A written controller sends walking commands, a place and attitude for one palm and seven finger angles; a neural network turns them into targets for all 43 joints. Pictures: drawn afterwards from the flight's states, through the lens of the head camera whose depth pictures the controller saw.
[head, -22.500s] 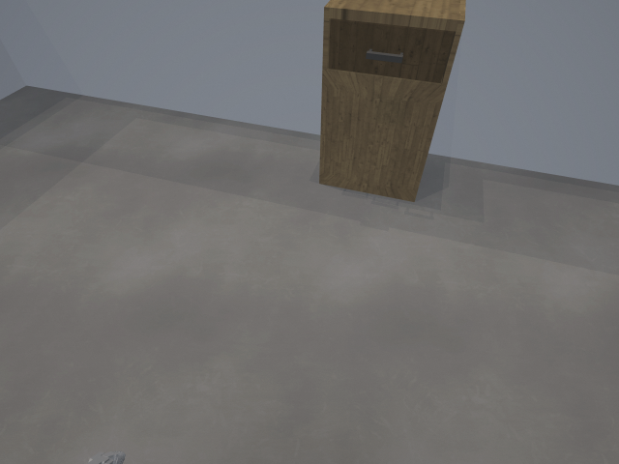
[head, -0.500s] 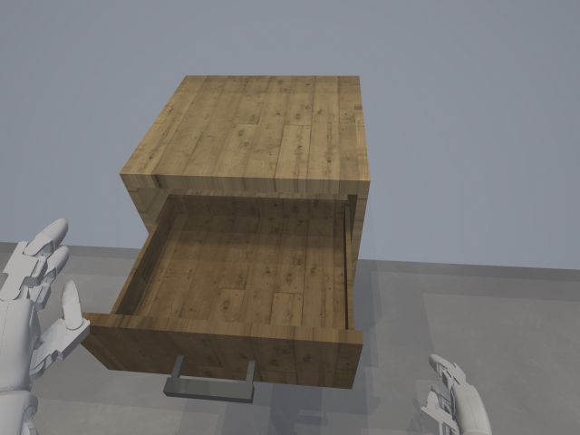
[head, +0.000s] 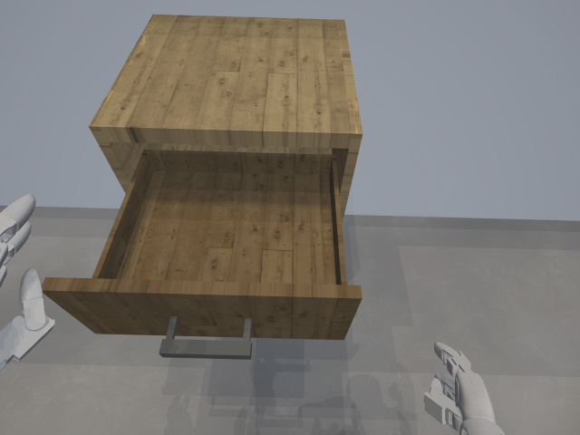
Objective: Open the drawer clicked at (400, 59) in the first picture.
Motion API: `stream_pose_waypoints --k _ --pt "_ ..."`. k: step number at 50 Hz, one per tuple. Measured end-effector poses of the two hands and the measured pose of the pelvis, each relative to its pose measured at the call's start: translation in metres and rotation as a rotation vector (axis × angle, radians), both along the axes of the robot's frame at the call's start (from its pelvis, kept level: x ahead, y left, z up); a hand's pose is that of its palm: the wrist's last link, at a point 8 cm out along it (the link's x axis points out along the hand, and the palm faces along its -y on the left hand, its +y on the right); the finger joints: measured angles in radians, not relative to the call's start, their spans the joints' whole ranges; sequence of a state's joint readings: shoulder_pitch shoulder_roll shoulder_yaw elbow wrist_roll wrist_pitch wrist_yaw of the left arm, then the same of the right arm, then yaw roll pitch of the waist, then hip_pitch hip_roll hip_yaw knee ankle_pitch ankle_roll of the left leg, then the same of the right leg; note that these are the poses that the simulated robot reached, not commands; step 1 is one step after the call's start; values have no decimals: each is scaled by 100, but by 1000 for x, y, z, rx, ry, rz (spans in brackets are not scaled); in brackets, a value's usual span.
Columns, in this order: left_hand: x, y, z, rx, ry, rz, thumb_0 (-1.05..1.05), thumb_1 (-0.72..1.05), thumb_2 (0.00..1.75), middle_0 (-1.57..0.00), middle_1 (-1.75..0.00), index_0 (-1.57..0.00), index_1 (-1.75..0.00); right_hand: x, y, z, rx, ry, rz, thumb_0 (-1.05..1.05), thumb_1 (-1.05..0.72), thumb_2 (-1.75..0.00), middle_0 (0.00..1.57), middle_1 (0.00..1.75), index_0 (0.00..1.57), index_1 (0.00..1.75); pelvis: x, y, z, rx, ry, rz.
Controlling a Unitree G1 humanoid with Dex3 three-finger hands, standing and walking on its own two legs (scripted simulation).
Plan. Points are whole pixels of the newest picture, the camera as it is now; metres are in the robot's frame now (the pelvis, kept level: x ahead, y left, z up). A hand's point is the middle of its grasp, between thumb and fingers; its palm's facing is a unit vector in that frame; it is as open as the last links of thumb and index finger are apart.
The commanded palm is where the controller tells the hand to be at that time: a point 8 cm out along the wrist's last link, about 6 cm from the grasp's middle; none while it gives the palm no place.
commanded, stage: step back with the hand held close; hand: left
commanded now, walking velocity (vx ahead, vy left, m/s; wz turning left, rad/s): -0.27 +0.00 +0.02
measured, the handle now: (208, 336) +0.26 +0.14 -0.07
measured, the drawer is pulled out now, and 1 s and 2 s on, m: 0.30 0.30 0.30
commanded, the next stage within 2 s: stop stepping back and stand still in 0.90 s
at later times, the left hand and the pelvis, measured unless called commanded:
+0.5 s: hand (18, 363) +0.16 +0.24 +0.16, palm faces +0.33 -0.80 -0.50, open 7.4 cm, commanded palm +0.09 +0.28 +0.18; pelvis -0.04 +0.00 -0.01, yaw -1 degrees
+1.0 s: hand out of the picture +0.05 +0.20 +0.16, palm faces +0.29 -0.83 -0.48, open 7.4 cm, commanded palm -0.03 +0.25 +0.18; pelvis -0.16 -0.03 +0.00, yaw +0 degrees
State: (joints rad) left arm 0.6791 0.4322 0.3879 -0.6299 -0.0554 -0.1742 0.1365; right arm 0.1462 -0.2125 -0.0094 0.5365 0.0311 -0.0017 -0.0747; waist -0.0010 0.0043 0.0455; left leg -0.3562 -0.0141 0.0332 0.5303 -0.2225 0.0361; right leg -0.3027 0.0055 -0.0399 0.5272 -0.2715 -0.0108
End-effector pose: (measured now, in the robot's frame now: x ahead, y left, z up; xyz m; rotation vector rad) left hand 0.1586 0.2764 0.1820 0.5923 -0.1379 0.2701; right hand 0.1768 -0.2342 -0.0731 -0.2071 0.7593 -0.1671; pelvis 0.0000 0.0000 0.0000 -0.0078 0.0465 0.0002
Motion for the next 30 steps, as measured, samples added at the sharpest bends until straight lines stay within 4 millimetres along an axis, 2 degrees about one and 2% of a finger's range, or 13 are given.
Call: stream_pose_waypoints --k 10,17,22,25,30 --pt "-29 -1 -3 -46 -71 22 1 88 90 -21 -30 -22 -30 -18 14 -2 12 -31 44 1 -91 -90 21 30 21 30 -22 0 -5 -21 -2 14" --pt "-34 9 -3 -45 -108 1 1 88 90 -21 -30 -22 -30 -37 12 0 -33 -5 22 1 -91 -90 21 30 21 30 -30 8 -6 -27 -5 15" --pt "-35 14 0 4 -105 1 1 88 90 -21 -30 -22 -30 -43 14 0 -24 -25 28 1 -91 -90 21 30 21 30 -37 6 -7 -18 10 8" --pt "-38 5 1 1 -103 -18 1 89 90 -21 -30 -21 -30 -47 14 -3 -6 -33 46 1 -91 -90 21 30 21 30 -44 1 -8 -8 25 -15" --pt "-45 -26 0 -21 -75 -92 1 89 90 -21 -30 -21 -30 -60 6 -9 33 -36 73 1 -91 -90 21 30 21 30 -70 -13 -6 -24 19 -38"
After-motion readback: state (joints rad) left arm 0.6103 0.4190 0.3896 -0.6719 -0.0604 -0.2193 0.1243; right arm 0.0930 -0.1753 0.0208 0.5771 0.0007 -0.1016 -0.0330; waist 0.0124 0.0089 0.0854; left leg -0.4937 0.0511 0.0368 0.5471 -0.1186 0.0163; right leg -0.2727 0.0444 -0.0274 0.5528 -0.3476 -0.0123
